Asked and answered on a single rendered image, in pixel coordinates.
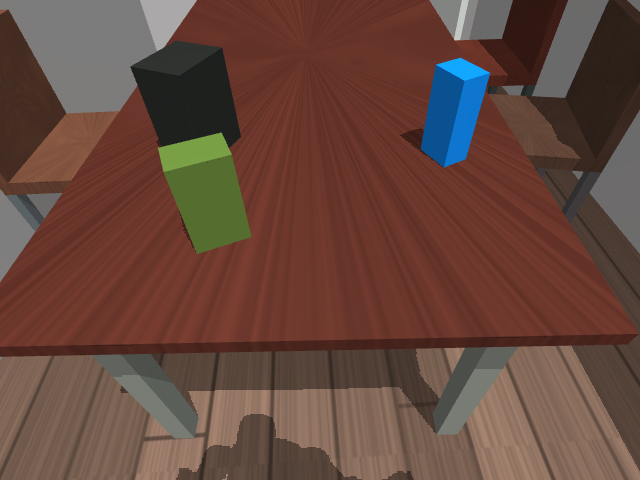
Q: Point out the chair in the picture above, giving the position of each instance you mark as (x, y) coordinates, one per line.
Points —
(41, 146)
(518, 58)
(581, 131)

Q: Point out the table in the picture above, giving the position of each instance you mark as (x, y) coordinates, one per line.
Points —
(360, 240)

